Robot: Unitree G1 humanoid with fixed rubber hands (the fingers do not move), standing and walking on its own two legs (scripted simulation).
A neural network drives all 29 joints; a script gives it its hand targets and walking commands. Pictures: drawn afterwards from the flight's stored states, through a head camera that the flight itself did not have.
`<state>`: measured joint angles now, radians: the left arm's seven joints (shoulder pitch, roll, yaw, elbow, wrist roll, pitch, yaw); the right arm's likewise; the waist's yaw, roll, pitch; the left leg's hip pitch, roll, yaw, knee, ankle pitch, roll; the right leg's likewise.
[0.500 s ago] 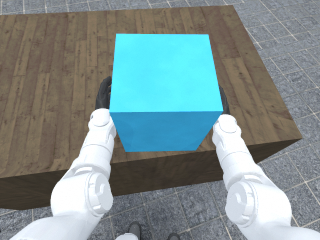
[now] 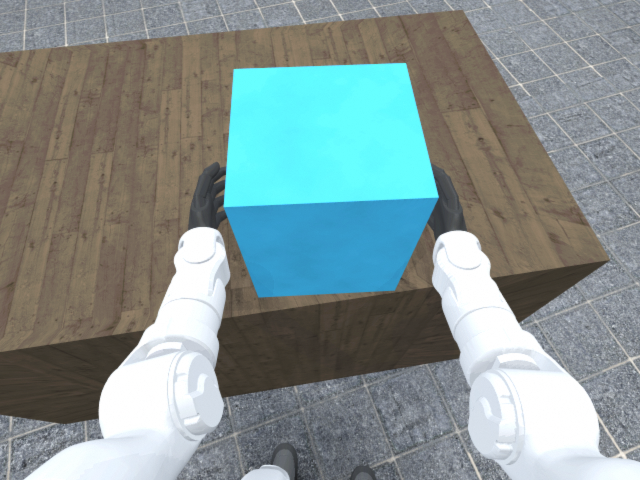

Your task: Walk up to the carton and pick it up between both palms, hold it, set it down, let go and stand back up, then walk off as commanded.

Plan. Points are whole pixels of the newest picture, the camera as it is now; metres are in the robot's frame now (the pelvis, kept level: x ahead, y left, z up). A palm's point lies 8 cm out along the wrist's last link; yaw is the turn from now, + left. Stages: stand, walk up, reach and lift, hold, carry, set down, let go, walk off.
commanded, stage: set down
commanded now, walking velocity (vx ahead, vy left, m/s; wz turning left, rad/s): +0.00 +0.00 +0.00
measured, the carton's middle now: (324, 193) +0.47 +0.05 +0.02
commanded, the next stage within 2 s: none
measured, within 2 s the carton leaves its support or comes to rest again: neither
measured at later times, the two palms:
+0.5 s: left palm (176, 272) +0.33 +0.22 +0.02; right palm (481, 296) +0.34 -0.15 +0.01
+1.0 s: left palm (180, 279) +0.33 +0.22 +0.00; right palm (487, 294) +0.35 -0.17 -0.01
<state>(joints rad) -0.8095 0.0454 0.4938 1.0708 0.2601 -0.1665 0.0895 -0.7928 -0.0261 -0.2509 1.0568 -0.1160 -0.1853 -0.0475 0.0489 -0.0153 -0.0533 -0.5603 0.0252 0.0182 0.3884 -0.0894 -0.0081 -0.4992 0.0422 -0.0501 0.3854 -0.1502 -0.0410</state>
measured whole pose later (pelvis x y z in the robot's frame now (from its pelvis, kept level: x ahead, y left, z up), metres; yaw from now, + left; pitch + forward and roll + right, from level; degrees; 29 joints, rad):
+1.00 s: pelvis +0.00 +0.00 -0.01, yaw +0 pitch +12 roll +0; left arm -0.46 0.13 0.16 0.92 -0.05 -0.16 0.15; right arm -0.46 -0.14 -0.03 0.96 0.20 -0.23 0.01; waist 0.05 -0.01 -0.13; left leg -0.54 0.02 0.02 0.48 -0.15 -0.01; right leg -0.49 0.04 -0.04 0.50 -0.21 -0.05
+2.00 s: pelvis -0.02 +0.02 +0.00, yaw -2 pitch +6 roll +0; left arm 0.13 0.14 0.03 0.31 -0.05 -0.08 0.16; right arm 0.17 -0.22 0.07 0.46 0.27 -0.21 0.11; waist 0.05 -0.14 -0.13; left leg -0.42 -0.04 -0.03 0.45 -0.14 -0.01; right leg -0.38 0.02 -0.01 0.47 -0.19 -0.05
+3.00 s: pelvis +0.02 +0.01 +0.00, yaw -3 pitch +7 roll -1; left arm 0.32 0.18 -0.03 0.32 -0.05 0.01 0.08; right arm 0.24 -0.25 0.06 0.66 0.22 -0.27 0.09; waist 0.05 -0.04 -0.11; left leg -0.38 -0.01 -0.01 0.42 -0.17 0.01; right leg -0.33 0.05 0.01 0.39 -0.19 -0.03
